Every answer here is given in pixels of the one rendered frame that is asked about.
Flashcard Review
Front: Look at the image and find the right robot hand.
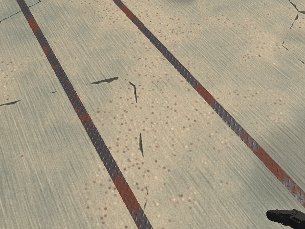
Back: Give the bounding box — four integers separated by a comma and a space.
266, 209, 305, 229

